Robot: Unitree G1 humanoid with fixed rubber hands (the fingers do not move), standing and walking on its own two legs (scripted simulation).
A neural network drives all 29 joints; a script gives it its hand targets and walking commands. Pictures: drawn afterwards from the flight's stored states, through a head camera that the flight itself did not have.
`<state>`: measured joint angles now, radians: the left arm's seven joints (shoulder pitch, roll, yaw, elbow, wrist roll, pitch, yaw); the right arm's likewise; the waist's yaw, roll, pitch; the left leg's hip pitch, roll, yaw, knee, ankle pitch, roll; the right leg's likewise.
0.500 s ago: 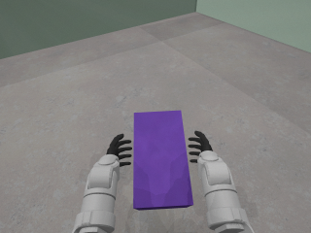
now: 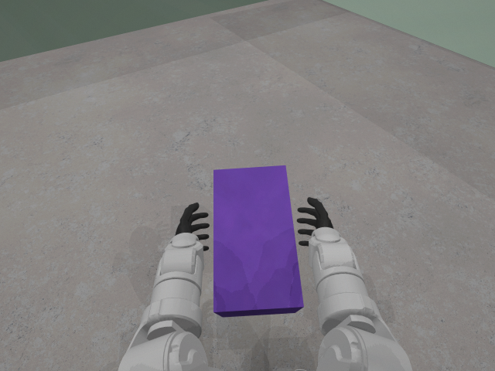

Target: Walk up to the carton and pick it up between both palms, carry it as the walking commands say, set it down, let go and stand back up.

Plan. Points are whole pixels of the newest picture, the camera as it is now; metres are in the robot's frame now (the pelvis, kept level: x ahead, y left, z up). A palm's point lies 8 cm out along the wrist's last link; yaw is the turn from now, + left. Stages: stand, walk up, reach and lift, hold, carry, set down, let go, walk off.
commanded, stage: set down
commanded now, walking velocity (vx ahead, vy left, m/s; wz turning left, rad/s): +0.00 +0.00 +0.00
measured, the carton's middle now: (254, 241) +0.39 +0.04 -0.09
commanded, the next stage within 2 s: none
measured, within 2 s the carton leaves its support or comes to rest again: neither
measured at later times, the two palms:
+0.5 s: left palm (193, 259) +0.34 +0.17 -0.09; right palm (307, 255) +0.37 -0.07 -0.10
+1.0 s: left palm (198, 271) +0.35 +0.17 -0.19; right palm (297, 265) +0.39 -0.06 -0.19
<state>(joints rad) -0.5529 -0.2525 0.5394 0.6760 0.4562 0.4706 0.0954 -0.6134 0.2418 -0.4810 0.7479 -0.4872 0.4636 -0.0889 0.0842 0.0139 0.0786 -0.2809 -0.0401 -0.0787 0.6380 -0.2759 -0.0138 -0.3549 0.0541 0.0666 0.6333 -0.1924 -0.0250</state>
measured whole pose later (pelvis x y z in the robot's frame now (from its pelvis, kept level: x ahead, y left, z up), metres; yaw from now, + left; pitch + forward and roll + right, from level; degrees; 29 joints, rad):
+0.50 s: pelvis +0.01 -0.01 -0.04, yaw +0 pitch +19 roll +1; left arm -0.47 -0.22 0.47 0.60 0.33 0.16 0.08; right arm -0.53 0.24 -0.30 0.69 -0.34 0.15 -0.21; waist 0.10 -0.01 -0.03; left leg -0.87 -0.03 -0.08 0.91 -0.37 -0.04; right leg -0.94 0.08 0.05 0.89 -0.27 -0.04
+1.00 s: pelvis -0.01 +0.02 -0.12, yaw +1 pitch +29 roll +1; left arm -0.58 -0.23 0.44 0.61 0.22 0.13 0.21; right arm -0.69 0.15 -0.29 0.79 -0.26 0.10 -0.20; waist 0.07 -0.02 -0.11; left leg -1.33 -0.08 -0.04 1.30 -0.48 -0.01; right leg -1.40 0.06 0.07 1.26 -0.37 0.01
